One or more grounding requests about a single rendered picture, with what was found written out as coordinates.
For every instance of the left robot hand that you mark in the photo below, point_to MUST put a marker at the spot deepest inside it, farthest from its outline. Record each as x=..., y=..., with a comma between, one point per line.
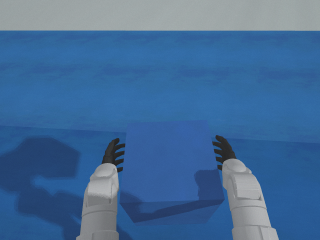
x=110, y=154

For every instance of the right robot forearm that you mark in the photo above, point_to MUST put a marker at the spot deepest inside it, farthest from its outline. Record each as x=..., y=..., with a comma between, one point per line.
x=246, y=202

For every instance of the left robot forearm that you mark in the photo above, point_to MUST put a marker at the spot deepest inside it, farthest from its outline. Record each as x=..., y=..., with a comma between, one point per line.
x=100, y=205

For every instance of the right robot hand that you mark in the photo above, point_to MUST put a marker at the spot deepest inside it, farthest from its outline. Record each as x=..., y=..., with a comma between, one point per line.
x=226, y=150

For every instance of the carton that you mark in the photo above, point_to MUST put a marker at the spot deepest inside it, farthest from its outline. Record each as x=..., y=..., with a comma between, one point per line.
x=170, y=174

